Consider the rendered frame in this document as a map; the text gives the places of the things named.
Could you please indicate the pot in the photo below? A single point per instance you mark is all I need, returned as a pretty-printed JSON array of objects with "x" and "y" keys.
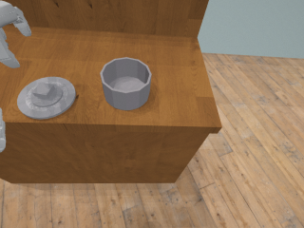
[{"x": 126, "y": 83}]

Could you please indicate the robot left hand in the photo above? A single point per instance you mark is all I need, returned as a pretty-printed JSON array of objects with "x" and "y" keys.
[{"x": 8, "y": 15}]

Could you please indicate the table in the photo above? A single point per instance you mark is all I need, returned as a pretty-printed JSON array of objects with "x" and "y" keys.
[{"x": 94, "y": 142}]

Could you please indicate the lid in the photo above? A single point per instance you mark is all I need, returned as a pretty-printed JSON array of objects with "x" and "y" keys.
[{"x": 39, "y": 108}]

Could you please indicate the knob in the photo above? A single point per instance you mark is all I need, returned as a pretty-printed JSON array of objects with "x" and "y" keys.
[{"x": 43, "y": 90}]

